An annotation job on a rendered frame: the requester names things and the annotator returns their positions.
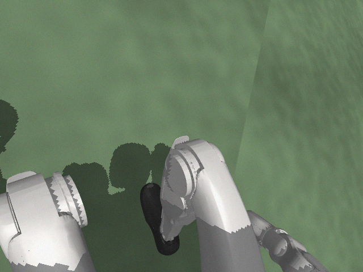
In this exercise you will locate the right robot hand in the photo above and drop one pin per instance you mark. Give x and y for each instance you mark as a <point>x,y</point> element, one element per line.
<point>260,226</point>

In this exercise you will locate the right robot foot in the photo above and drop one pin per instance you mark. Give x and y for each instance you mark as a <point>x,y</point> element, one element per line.
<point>152,210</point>

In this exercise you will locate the right robot arm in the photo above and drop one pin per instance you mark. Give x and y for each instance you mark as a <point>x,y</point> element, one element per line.
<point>289,253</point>

